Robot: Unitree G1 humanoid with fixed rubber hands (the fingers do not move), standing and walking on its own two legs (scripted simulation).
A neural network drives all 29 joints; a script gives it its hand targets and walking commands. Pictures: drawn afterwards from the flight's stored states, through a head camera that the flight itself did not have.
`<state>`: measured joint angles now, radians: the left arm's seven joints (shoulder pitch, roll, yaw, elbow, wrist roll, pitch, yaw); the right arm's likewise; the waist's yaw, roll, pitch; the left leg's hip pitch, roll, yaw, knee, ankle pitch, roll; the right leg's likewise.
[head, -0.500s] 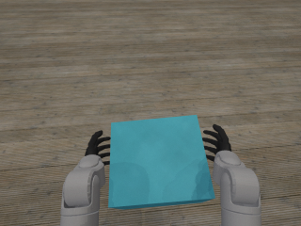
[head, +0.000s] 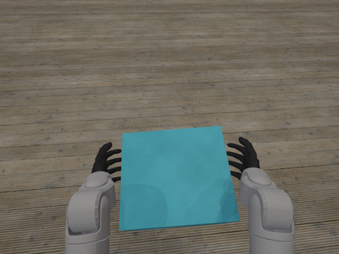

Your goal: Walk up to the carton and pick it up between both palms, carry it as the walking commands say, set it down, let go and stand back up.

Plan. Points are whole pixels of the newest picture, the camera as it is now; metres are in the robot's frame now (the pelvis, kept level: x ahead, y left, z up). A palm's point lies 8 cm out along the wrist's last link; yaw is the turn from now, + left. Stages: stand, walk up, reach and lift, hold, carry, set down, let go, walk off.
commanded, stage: carry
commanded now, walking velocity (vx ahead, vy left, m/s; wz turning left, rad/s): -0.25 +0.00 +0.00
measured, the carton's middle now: (175, 181) +0.30 +0.00 +0.01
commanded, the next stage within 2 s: none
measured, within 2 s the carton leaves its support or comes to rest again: neither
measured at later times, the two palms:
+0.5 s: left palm (78, 206) +0.20 +0.19 +0.09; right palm (241, 195) +0.21 -0.12 +0.12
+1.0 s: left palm (74, 250) +0.12 +0.17 +0.09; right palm (259, 242) +0.13 -0.13 +0.10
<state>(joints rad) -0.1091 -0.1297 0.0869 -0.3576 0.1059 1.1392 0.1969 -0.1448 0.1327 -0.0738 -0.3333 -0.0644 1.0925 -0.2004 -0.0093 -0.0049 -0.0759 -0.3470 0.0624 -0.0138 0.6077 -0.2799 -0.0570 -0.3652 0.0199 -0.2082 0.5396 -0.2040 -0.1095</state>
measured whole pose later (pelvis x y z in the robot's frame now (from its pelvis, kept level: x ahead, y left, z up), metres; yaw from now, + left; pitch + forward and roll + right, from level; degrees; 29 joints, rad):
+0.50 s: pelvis -0.05 +0.03 -0.01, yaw +1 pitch -1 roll -1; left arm -0.11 -0.13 0.08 -0.42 0.11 1.27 0.20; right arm -0.15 0.13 -0.07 -0.40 -0.06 1.23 -0.21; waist -0.01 -0.05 -0.08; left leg -0.39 0.03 -0.01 0.66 -0.25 -0.03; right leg -0.41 -0.01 -0.21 0.56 -0.17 -0.08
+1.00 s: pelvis -0.13 +0.01 +0.00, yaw +1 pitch +2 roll +1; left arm -0.13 -0.13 0.08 -0.46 0.11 1.22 0.19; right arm -0.16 0.13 -0.07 -0.45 -0.07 1.19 -0.21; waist -0.01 -0.03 -0.03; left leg -0.41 0.03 -0.01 0.79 -0.39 -0.03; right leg -0.44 -0.09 -0.16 0.64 -0.23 -0.04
